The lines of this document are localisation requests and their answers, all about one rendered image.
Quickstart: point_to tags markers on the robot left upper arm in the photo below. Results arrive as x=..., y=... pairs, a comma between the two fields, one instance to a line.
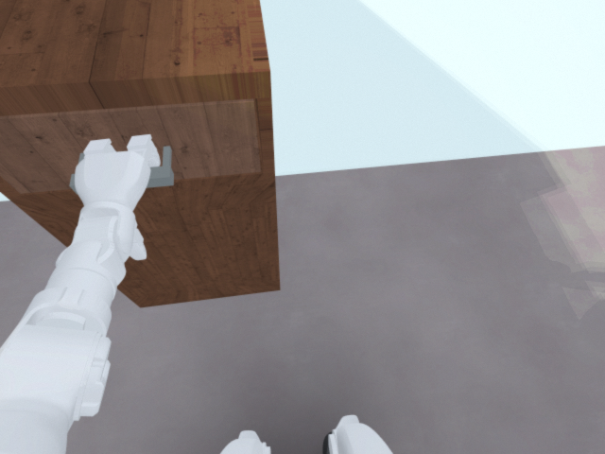
x=49, y=378

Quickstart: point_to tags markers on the drawer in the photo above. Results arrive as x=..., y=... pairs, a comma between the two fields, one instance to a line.
x=40, y=151

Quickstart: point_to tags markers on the left robot hand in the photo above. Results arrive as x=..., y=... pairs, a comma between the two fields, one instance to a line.
x=117, y=176

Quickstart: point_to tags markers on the cabinet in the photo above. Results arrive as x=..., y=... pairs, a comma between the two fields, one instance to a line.
x=208, y=237

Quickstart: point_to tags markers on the right robot shin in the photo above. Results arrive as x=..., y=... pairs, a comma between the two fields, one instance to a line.
x=349, y=419

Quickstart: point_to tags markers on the left robot forearm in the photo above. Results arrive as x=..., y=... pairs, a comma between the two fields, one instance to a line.
x=79, y=292

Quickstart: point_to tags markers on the handle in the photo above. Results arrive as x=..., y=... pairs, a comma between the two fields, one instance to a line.
x=159, y=175

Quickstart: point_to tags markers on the robot right thigh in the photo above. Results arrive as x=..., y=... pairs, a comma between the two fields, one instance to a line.
x=356, y=438

